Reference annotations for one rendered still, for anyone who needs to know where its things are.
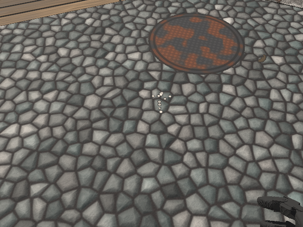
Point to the robot right hand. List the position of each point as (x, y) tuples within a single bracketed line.
[(286, 206)]

